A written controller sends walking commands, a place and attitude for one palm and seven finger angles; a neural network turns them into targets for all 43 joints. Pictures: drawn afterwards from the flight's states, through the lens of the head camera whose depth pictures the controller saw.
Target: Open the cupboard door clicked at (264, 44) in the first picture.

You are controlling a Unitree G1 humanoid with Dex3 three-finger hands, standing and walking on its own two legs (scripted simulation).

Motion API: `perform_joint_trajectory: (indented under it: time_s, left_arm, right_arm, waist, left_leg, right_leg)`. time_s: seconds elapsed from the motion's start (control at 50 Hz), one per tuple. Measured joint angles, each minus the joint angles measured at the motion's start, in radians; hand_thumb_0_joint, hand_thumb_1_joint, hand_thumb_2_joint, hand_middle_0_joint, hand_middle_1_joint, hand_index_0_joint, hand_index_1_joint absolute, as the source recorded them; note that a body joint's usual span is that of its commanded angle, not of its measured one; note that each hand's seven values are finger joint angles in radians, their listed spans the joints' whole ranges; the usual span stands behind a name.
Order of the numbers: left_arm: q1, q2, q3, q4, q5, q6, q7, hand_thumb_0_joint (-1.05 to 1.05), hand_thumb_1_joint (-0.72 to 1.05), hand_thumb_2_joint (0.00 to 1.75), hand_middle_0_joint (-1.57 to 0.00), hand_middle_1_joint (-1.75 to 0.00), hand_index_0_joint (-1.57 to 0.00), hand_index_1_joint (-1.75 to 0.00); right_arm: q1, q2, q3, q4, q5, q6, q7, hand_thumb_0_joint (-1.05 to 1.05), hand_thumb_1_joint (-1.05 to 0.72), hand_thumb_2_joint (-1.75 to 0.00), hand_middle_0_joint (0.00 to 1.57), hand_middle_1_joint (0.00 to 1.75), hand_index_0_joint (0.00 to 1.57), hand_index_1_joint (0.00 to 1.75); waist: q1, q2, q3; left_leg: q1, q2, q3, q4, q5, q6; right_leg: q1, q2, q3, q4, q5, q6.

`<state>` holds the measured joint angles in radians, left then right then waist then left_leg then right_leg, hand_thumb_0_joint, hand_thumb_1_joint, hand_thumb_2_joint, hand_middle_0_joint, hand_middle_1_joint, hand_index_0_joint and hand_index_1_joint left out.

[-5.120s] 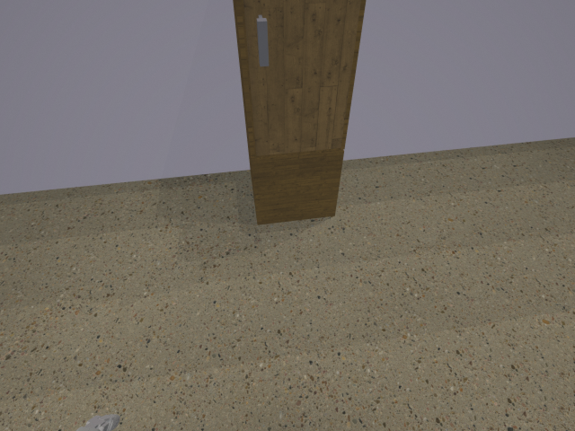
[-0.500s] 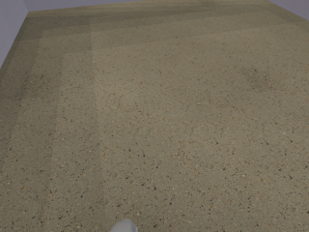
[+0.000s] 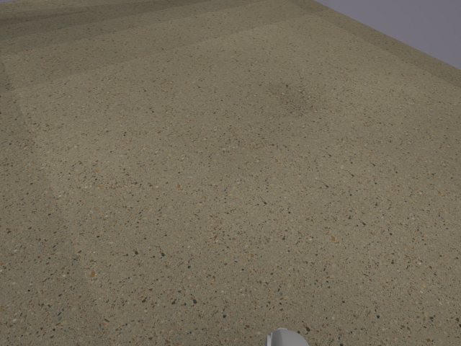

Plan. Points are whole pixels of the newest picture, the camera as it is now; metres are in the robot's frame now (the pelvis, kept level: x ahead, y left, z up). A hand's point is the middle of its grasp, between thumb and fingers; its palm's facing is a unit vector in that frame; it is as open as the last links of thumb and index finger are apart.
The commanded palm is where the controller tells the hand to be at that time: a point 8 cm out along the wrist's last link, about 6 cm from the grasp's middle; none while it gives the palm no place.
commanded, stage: walk to a spot facing it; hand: left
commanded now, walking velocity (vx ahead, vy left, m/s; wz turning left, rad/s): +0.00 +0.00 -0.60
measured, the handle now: out of the picture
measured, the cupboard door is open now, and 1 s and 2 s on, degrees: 0 0 0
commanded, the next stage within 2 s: turn to face it in 0.02 s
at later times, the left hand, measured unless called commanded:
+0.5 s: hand (179, 336) +0.17 +0.11 -0.17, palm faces +0.01 -0.99 -0.16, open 7.3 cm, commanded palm none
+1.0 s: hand out of the picture +0.03 +0.21 -0.17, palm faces +0.33 -0.91 -0.25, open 7.4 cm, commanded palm none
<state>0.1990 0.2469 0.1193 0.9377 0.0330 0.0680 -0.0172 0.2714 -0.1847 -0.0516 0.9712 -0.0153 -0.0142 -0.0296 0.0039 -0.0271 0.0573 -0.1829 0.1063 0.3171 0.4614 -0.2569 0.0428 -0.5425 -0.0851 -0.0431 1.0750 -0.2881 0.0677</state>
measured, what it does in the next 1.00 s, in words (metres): steps on the spot, turning left: right foot, then left foot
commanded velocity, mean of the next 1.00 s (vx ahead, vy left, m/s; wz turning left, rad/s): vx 0.00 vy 0.00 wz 0.49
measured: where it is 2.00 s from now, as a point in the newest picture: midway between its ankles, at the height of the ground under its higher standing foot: outside the picture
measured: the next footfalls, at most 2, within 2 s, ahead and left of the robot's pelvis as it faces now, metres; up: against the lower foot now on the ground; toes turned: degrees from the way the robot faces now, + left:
right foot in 0.20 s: +0.06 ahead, -0.15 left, +0.00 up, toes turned -14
left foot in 0.60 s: +0.10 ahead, +0.06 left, +0.00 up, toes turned +16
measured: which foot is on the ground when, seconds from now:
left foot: down 0.00-0.20, up 0.22-0.58, down 0.60-1.00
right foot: up 0.00-0.18, down 0.20-0.62, up 0.64-1.00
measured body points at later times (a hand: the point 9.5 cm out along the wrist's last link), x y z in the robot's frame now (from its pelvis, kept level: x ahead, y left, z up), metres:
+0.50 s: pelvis +0.04 -0.05 -0.01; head +0.06 -0.05 +0.44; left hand +0.17 +0.16 -0.15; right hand +0.04 -0.27 -0.17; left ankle +0.04 +0.07 -0.70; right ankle +0.02 -0.14 -0.74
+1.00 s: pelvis +0.02 -0.02 +0.00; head +0.03 +0.01 +0.45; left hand +0.02 +0.26 -0.15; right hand +0.16 -0.25 -0.13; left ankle +0.06 +0.05 -0.74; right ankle +0.05 -0.22 -0.66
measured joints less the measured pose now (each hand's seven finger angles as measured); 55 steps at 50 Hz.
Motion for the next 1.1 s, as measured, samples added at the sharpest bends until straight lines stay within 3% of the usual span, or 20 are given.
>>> perform_joint_trajectory:
  time_s: [0.14,0.18,0.2,0.22,0.28,0.34,0.4,0.5,0.6,0.64,0.68,0.72,0.78,0.94,1.1]
  left_arm:
    - [-0.086,-0.021,-0.023,-0.043,-0.001,-0.001,-0.002,0.0,0.91,0.9,-0.19,-0.3,-0.19,-0.29]
    - [-0.102,-0.028,-0.035,-0.051,0.0,-0.018,0.001,0.0,0.91,0.9,-0.19,-0.3,-0.19,-0.29]
    - [-0.109,-0.031,-0.043,-0.053,0.004,-0.034,0.006,0.0,0.91,0.9,-0.19,-0.3,-0.19,-0.29]
    - [-0.119,-0.042,-0.052,-0.047,0.003,-0.052,0.012,0.0,0.91,0.9,-0.19,-0.3,-0.19,-0.29]
    - [-0.131,-0.079,-0.086,-0.025,-0.004,-0.081,0.028,0.0,0.91,0.9,-0.19,-0.3,-0.2,-0.29]
    - [-0.124,-0.11,-0.106,0.0,-0.006,-0.084,0.036,0.0,0.91,0.9,-0.2,-0.3,-0.2,-0.3]
    - [-0.114,-0.132,-0.114,0.016,-0.007,-0.077,0.038,0.0,0.91,0.9,-0.2,-0.3,-0.2,-0.3]
    - [-0.096,-0.133,-0.091,0.01,-0.011,-0.073,0.044,-0.01,0.91,0.9,-0.2,-0.3,-0.2,-0.3]
    - [-0.068,-0.078,-0.064,0.009,-0.007,-0.054,0.047,-0.02,0.92,0.9,-0.2,-0.3,-0.2,-0.3]
    - [-0.052,-0.047,-0.049,0.014,-0.014,-0.034,0.047,-0.01,0.91,0.9,-0.2,-0.3,-0.2,-0.3]
    - [-0.039,-0.023,-0.038,0.022,-0.012,-0.011,0.049,-0.01,0.91,0.9,-0.2,-0.3,-0.2,-0.3]
    - [-0.034,-0.006,-0.029,0.034,-0.008,0.001,0.045,0.0,0.92,0.9,-0.2,-0.3,-0.2,-0.3]
    - [-0.03,0.012,-0.023,0.032,-0.006,-0.001,0.037,0.0,0.91,0.9,-0.19,-0.3,-0.2,-0.29]
    - [-0.024,0.029,-0.024,0.009,-0.007,-0.003,0.035,0.0,0.91,0.9,-0.19,-0.3,-0.19,-0.29]
    - [-0.044,-0.006,-0.042,-0.02,-0.012,-0.003,0.036,0.0,0.91,0.9,-0.19,-0.3,-0.2,-0.3]
  right_arm:
    - [0.041,-0.018,-0.013,0.023,-0.01,0.019,0.018,0.01,-0.92,-0.9,0.2,0.3,0.2,0.3]
    - [0.057,-0.021,-0.014,0.027,-0.009,0.02,0.022,0.01,-0.92,-0.9,0.2,0.3,0.2,0.3]
    - [0.067,-0.022,-0.014,0.031,-0.005,0.022,0.024,0.01,-0.91,-0.9,0.2,0.3,0.2,0.3]
    - [0.066,-0.026,-0.011,0.039,0.0,0.03,0.024,0.01,-0.91,-0.9,0.2,0.3,0.2,0.3]
    - [0.066,-0.026,-0.001,0.063,0.008,0.058,0.013,0.01,-0.91,-0.9,0.2,0.3,0.2,0.3]
    - [0.067,-0.005,0.009,0.083,0.01,0.069,0.014,0.01,-0.92,-0.9,0.2,0.3,0.2,0.3]
    - [0.054,0.019,0.012,0.084,0.01,0.074,0.019,0.01,-0.91,-0.9,0.2,0.3,0.2,0.3]
    - [0.012,0.036,0.005,0.06,0.008,0.075,0.031,0.01,-0.91,-0.9,0.2,0.3,0.2,0.3]
    - [-0.029,0.011,-0.011,0.014,0.002,0.067,0.038,0.01,-0.92,-0.9,0.2,0.3,0.2,0.3]
    - [-0.046,0.002,-0.017,-0.008,-0.003,0.053,0.039,0.01,-0.92,-0.9,0.2,0.3,0.2,0.3]
    - [-0.062,-0.009,-0.017,-0.026,-0.004,0.037,0.035,0.01,-0.92,-0.9,0.2,0.3,0.2,0.3]
    - [-0.066,-0.018,-0.018,-0.04,-0.004,0.03,0.026,0.01,-0.92,-0.9,0.2,0.3,0.2,0.3]
    - [-0.065,-0.025,-0.011,-0.045,-0.002,0.028,0.021,0.01,-0.92,-0.9,0.2,0.3,0.2,0.3]
    - [-0.053,-0.018,-0.004,-0.045,0.004,0.039,0.033,0.01,-0.91,-0.9,0.2,0.3,0.2,0.3]
    - [-0.057,-0.026,-0.016,-0.056,-0.002,0.058,0.043,0.01,-0.91,-0.9,0.2,0.3,0.21,0.3]
  waist:
    - [-0.048,0.034,0.019]
    - [-0.062,0.046,0.018]
    - [-0.066,0.049,0.013]
    - [-0.07,0.065,0.017]
    - [-0.083,0.091,0.014]
    - [-0.081,0.083,-0.009]
    - [-0.077,0.065,-0.018]
    - [-0.051,0.039,-0.002]
    - [-0.027,0.012,0.016]
    - [-0.021,-0.014,0.021]
    - [-0.016,-0.015,0.028]
    - [-0.018,-0.007,0.029]
    - [-0.012,0.002,0.026]
    - [-0.009,0.011,-0.011]
    - [-0.033,0.038,-0.024]
  left_leg:
    - [-0.004,0.059,0.082,0.085,-0.071,-0.04]
    - [-0.019,0.081,0.095,0.137,-0.103,-0.06]
    - [-0.043,0.093,0.085,0.187,-0.12,-0.07]
    - [-0.077,0.099,0.033,0.261,-0.178,-0.08]
    - [-0.163,0.056,-0.142,0.445,-0.285,-0.092]
    - [-0.2,0.023,-0.218,0.513,-0.257,-0.103]
    - [-0.224,0.006,-0.236,0.525,-0.216,-0.111]
    - [-0.237,-0.009,-0.208,0.463,-0.187,-0.113]
    - [-0.175,-0.025,-0.165,0.249,-0.066,-0.086]
    - [-0.194,-0.054,-0.163,0.262,-0.069,-0.008]
    - [-0.201,-0.062,-0.166,0.256,-0.078,0.035]
    - [-0.192,-0.072,-0.182,0.207,-0.049,0.039]
    - [-0.165,-0.091,-0.208,0.111,0.013,0.045]
    - [-0.134,-0.129,-0.295,-0.017,0.111,0.046]
    - [-0.178,-0.165,-0.387,-0.01,0.151,0.024]
  right_leg:
    - [0.126,0.007,-0.047,-0.279,-0.069,-0.019]
    - [0.195,0.021,-0.058,-0.408,-0.015,-0.035]
    - [0.221,0.026,-0.062,-0.461,0.016,-0.068]
    - [0.216,0.037,-0.066,-0.448,-0.002,-0.09]
    - [0.246,0.047,-0.086,-0.45,-0.046,-0.105]
    - [0.298,0.043,-0.108,-0.499,-0.04,-0.103]
    - [0.336,0.033,-0.139,-0.529,-0.036,-0.102]
    - [0.355,0.011,-0.206,-0.525,-0.048,-0.09]
    - [0.325,-0.031,-0.273,-0.425,-0.104,-0.06]
    - [0.261,-0.056,-0.227,-0.295,-0.189,-0.033]
    - [0.17,-0.031,-0.128,-0.1,-0.261,-0.018]
    - [0.101,-0.014,-0.063,0.038,-0.217,-0.008]
    - [0.043,-0.008,-0.001,0.116,-0.114,0.009]
    - [0.06,-0.006,0.058,0.009,-0.037,0.039]
    - [0.141,0.044,0.052,-0.198,-0.113,0.021]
